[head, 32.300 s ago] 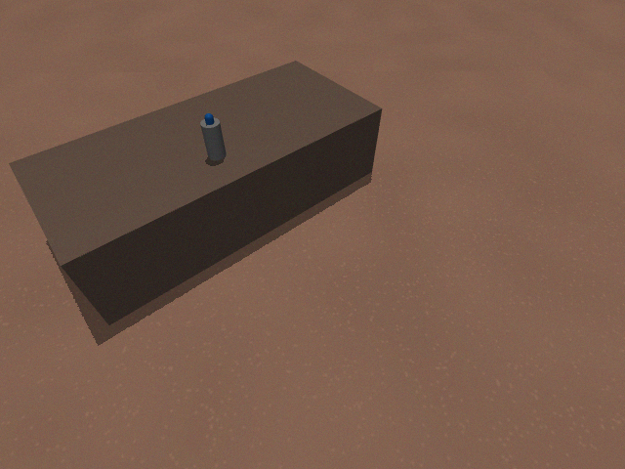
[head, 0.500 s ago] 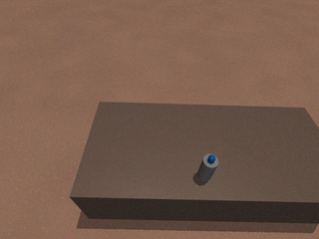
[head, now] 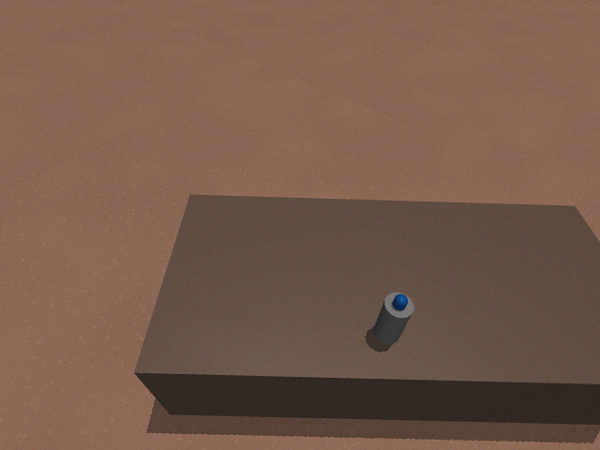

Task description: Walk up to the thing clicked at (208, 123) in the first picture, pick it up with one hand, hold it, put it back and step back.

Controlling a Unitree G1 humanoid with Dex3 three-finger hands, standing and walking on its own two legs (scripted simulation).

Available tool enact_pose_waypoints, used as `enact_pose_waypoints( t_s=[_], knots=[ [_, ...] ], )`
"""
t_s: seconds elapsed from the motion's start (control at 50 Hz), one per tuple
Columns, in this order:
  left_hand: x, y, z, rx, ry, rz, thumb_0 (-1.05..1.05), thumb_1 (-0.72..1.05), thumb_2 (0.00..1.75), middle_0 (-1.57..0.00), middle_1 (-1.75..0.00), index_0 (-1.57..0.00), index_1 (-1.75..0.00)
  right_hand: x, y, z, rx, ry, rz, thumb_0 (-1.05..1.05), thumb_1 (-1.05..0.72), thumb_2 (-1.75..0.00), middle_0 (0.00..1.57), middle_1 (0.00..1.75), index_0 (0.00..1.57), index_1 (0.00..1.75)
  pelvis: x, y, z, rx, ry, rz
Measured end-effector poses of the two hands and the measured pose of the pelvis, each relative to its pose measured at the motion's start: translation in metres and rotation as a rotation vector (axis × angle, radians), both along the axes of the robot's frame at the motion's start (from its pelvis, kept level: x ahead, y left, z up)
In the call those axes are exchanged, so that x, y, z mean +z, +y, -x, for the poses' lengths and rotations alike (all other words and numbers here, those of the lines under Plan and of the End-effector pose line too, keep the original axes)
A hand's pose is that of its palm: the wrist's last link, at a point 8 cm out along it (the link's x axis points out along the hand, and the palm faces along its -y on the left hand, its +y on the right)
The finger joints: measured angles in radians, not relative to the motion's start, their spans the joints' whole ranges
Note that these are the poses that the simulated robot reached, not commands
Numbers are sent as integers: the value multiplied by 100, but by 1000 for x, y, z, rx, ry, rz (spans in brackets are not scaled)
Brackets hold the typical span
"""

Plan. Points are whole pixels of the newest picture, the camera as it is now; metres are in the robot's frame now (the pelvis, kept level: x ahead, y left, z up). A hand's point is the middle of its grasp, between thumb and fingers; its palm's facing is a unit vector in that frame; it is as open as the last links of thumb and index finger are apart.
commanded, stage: stand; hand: right
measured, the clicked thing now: (394, 315) +0.49 -0.22 -0.33
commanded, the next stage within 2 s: step back in 0.16 s
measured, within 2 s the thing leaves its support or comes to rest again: neither
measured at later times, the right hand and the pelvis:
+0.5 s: hand out of the picture +0.07 -0.30 -0.18, palm faces +0.00 +0.93 -0.37, open 7.4 cm; pelvis -0.06 -0.02 -0.02, yaw +0 degrees
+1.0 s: hand out of the picture -0.05 -0.28 -0.17, palm faces -0.01 +0.91 -0.41, open 7.4 cm; pelvis -0.15 -0.01 -0.03, yaw -2 degrees
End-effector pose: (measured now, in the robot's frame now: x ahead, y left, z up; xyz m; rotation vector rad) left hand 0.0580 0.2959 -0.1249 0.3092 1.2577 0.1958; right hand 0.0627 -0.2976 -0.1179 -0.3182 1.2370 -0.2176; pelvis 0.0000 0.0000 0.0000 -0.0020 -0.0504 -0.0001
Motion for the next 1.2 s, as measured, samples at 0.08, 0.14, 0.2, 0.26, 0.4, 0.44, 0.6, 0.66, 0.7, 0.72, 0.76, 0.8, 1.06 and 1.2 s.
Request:
enact_pose_waypoints(
  t_s=[0.08, 0.14, 0.2, 0.26, 0.4, 0.44, 0.6, 0.66, 0.7, 0.72, 0.76, 0.8, 1.06, 1.2],
  knots=[
    [0, 0, 5, 1, 10, 0, 0, 91, 89, -20, -30, -21, -30, -1, 0, 3, -3, 7, -1, 1, -90, -90, 20, 30, 21, 30, 0, 0, 1, 0, 0, 0],
    [-1, -1, 7, 2, 14, 1, 0, 91, 89, -20, -30, -21, -30, -1, -1, 5, -4, 10, -2, 1, -90, -90, 20, 30, 21, 30, 0, 0, 2, 0, 0, 0],
    [-2, 1, 8, 13, 10, 0, 0, 91, 89, -20, -30, -21, -30, -2, -2, 6, -12, 13, -7, 1, -90, -90, 20, 30, 21, 30, -2, -1, 5, 0, 8, -2],
    [-3, 4, 7, 17, -2, -21, 0, 91, 89, -20, -30, -21, -30, -5, -9, 6, -17, 9, -6, 1, -90, -90, 21, 30, 21, 30, -6, -5, 16, -1, 11, -6],
    [-5, 0, 25, 7, -18, -87, 0, 91, 89, -20, -30, -21, -30, -23, -38, 0, -10, -35, 9, 1, -90, -90, 21, 30, 21, 30, -25, -25, 39, 4, 11, 1],
    [-3, -3, 34, -4, -11, -90, 0, 91, 89, -20, -30, -21, -30, -23, -41, -1, -1, -42, 18, 1, -90, -90, 20, 30, 21, 30, -25, -25, 47, -3, 16, -11],
    [-2, -2, 39, -19, -76, -87, 1, 91, 89, -20, -30, -21, -30, -21, -33, 34, 53, 4, 36, 1, -90, -90, 20, 30, 20, 30, -23, -16, 75, 29, 48, -6],
    [-12, 7, 37, -14, -135, -66, 0, 91, 89, -20, -30, -21, -30, -23, -25, 55, 81, 33, 61, 1, -90, -90, 20, 30, 20, 30, -32, -8, 87, 56, 48, 1],
    [-17, 11, 41, -7, -147, -52, 0, 91, 89, -20, -30, -21, -30, -21, -18, 70, 88, 48, 67, 1, -90, -90, 20, 30, 20, 30, -33, -4, 98, 48, 34, -15],
    [-18, 12, 44, -6, -141, -49, 0, 91, 89, -20, -30, -21, -30, -19, -15, 77, 88, 52, 63, 1, -90, -90, 20, 30, 21, 30, -31, -3, 102, 45, 32, -5],
    [-17, 12, 51, -4, -123, -43, 0, 91, 89, -20, -30, -21, -30, -11, -11, 89, 80, 50, 59, 1, -90, -90, 20, 30, 21, 30, -25, -2, 108, 48, 33, 13],
    [-15, 12, 59, 0, -116, -36, 0, 91, 89, -20, -30, -21, -30, -5, -9, 99, 71, 44, 64, 1, -90, -90, 21, 30, 21, 30, -21, -3, 114, 38, 40, 17],
    [-8, -11, 125, -74, -72, -74, 0, 91, 89, -20, -30, -21, -30, -23, -35, 132, 7, -90, 33, 1, -90, -90, 21, 30, 21, 30, -30, -19, 169, -33, 18, 32],
    [15, -16, 154, -65, -121, -84, 1, 91, 89, -20, -30, -21, -30, -21, -32, 168, 9, -70, 8, 1, -90, -90, 20, 30, 21, 30, -19, -20, 199, -32, 26, -20]
  ],
)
